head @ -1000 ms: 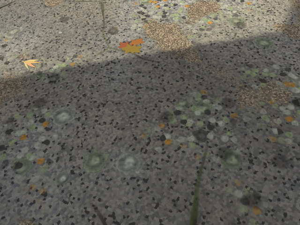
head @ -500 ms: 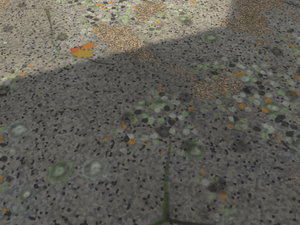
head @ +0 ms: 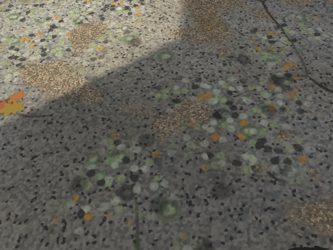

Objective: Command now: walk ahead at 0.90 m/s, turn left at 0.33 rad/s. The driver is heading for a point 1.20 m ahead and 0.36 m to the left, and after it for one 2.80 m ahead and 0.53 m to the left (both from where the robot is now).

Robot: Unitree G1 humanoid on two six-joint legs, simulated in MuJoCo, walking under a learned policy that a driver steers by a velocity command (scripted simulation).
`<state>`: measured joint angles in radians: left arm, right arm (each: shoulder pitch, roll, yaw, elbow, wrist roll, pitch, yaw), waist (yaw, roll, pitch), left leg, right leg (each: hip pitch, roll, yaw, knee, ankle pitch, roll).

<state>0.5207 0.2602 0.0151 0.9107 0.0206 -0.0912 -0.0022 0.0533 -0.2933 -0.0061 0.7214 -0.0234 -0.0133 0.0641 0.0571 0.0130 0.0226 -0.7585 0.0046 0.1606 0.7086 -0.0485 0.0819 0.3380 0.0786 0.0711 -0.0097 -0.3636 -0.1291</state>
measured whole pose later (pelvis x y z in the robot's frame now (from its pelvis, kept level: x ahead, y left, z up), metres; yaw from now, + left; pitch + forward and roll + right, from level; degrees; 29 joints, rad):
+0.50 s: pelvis +0.49 +0.02 +0.00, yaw +24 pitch +3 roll +0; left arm -0.07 0.25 -0.05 0.58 0.04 -0.10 0.00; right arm 0.49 -0.32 -0.08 0.90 0.00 -0.08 0.01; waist -0.14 0.00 0.02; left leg 0.06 -0.14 -0.28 0.60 -0.47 0.13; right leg -0.53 -0.04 0.06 0.50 -0.07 0.01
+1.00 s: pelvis +0.88 +0.24 +0.00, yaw +42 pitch +1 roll +0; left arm 0.47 0.23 0.01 0.91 0.00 -0.07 0.00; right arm 0.08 -0.28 -0.01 0.72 -0.05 -0.05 0.03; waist 0.08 0.02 0.04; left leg -0.47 -0.08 0.09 0.70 -0.25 0.14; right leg -0.13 -0.05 -0.01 1.24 -0.38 -0.05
